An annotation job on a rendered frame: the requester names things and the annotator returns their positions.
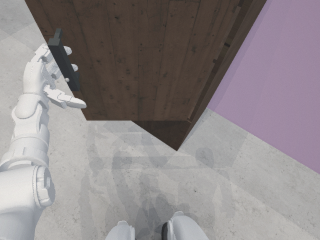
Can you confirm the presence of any robot left thigh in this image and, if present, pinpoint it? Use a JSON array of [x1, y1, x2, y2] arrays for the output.
[[105, 224, 135, 240]]

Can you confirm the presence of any left robot upper arm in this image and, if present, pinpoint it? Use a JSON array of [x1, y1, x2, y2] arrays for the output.
[[0, 165, 56, 240]]

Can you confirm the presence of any robot right thigh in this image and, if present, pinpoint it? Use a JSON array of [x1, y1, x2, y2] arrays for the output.
[[167, 215, 209, 240]]

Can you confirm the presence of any robot left forearm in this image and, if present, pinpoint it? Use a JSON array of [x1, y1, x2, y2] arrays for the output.
[[0, 93, 50, 172]]

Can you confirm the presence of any cupboard door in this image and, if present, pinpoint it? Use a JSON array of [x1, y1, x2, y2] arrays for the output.
[[24, 0, 240, 121]]

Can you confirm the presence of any handle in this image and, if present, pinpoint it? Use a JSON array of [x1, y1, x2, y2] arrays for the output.
[[47, 28, 80, 92]]

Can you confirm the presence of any left robot hand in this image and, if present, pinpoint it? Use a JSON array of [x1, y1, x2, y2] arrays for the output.
[[22, 43, 87, 109]]

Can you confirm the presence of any robot thigh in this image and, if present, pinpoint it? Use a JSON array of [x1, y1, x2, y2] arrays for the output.
[[105, 224, 135, 240], [167, 215, 209, 240]]

